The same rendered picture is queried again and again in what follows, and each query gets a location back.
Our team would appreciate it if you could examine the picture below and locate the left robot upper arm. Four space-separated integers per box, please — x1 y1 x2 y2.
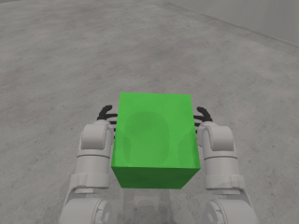
59 198 113 224

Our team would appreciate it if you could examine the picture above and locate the robot right hand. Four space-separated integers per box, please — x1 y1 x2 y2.
193 106 213 133

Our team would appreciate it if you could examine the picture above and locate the carton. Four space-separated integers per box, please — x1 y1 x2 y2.
111 92 201 189

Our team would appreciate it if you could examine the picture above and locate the robot left hand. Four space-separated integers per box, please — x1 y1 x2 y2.
97 105 118 139

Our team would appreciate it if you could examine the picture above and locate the right robot forearm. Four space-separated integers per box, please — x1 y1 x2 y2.
196 121 259 224

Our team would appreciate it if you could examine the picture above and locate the right robot upper arm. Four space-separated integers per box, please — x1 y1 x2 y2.
202 199 259 224

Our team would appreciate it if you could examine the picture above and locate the left robot forearm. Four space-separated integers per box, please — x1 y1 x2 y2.
58 119 114 224

